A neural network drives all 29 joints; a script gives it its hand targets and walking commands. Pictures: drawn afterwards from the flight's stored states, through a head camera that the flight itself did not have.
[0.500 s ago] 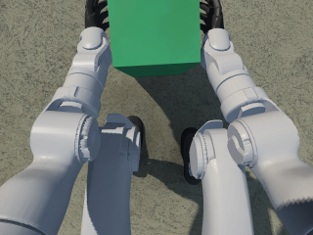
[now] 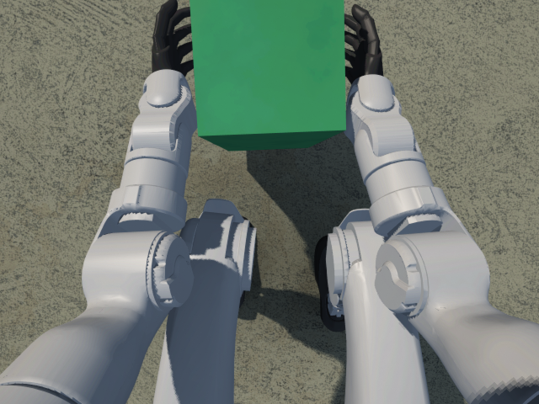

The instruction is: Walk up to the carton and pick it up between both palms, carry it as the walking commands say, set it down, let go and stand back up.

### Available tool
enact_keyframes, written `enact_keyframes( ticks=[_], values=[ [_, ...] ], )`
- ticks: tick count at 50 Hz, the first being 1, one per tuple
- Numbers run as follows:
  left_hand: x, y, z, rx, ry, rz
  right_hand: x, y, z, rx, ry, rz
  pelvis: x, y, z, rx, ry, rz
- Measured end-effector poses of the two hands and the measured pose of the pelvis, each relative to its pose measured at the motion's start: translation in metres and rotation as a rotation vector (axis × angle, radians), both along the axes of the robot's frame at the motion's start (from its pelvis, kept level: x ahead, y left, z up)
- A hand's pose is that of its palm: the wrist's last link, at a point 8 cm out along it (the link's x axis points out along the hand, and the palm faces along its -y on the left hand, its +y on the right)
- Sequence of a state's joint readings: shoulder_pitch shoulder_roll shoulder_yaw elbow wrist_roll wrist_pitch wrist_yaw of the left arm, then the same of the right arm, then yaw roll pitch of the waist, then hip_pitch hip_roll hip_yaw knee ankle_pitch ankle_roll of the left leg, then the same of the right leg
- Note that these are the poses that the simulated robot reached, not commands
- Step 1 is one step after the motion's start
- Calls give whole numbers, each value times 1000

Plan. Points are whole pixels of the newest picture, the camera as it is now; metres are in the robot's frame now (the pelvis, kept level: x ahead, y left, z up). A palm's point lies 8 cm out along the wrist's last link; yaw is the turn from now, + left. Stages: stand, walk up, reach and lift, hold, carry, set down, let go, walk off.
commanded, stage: reach and lift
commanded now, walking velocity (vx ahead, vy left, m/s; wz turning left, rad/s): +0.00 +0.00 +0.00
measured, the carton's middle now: (267, 85) +0.50 +0.06 -0.20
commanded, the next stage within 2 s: none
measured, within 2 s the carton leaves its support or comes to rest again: neither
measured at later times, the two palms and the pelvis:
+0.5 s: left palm (150, 49) +0.48 +0.18 -0.05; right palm (388, 54) +0.50 -0.06 -0.06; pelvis +0.00 +0.00 +0.05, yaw +0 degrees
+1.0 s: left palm (121, 33) +0.47 +0.18 +0.02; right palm (424, 38) +0.49 -0.07 +0.02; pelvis +0.01 -0.01 +0.10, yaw +1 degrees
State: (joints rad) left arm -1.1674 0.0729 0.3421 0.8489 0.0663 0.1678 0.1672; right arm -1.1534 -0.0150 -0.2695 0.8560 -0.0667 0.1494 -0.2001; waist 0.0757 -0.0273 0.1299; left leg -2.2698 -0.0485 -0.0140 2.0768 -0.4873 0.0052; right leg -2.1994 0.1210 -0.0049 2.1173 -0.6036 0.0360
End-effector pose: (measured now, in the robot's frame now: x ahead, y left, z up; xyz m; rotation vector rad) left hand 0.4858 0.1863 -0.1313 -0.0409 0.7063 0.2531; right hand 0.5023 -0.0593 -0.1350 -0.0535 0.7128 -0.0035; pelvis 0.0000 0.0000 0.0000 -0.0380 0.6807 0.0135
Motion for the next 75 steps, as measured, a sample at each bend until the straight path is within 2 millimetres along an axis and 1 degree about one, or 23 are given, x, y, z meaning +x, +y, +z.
enact_keyframes(
  ticks=[5, 13, 19, 26, 35, 59, 75],
  values=[
    [2, -2, 19, 2, -14, -3, 2, -2, 20, 0, -14, -6, 1, 1, 10, -4, 0, 0],
    [2, 0, 51, 15, -16, -4, 2, 0, 51, 2, -15, -4, 3, 1, 29, -1, 19, 1],
    [-1, 0, 66, 22, -4, -6, -1, 0, 65, 3, -4, -5, 4, -1, 41, 1, 36, 2],
    [-1, -3, 81, 24, -17, -6, -1, -2, 79, 13, -16, -13, 5, -2, 50, 2, 40, -1],
    [-4, -4, 104, 18, -25, 0, -2, -4, 103, 18, -22, -17, 8, -4, 63, 6, 29, -3],
    [-20, -7, 178, 1, -24, 13, -18, -7, 177, 23, -18, -21, 13, -6, 115, 9, -10, 12],
    [-29, -9, 225, -9, -30, 19, -27, -9, 225, 23, -22, -23, 23, -8, 151, 12, -46, 20]
  ],
)
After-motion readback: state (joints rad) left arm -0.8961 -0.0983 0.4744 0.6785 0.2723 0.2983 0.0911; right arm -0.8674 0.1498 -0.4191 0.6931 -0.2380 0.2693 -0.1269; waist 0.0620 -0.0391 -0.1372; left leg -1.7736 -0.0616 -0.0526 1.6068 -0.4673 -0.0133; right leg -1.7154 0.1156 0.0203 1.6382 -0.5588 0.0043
